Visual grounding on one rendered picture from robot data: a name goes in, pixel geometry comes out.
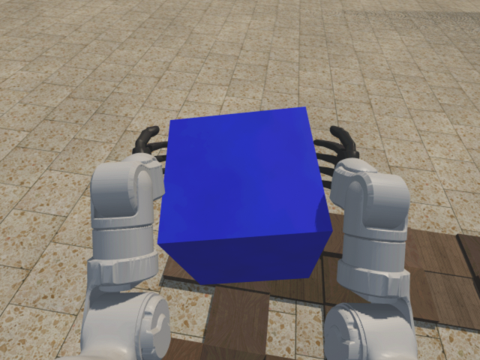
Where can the right robot forearm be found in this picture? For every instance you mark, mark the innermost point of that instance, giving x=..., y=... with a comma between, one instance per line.
x=376, y=208

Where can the right robot upper arm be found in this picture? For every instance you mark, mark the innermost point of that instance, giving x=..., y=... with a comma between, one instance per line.
x=368, y=331

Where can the left robot forearm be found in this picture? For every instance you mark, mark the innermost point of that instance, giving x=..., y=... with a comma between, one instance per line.
x=122, y=214

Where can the robot left hand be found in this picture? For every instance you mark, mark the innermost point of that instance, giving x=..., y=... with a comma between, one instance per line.
x=141, y=145

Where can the carton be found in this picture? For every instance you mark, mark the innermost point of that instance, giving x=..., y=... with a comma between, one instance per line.
x=244, y=199

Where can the left robot upper arm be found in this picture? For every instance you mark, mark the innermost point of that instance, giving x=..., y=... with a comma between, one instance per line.
x=126, y=326

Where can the robot right hand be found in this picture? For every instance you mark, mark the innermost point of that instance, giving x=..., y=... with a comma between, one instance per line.
x=347, y=150

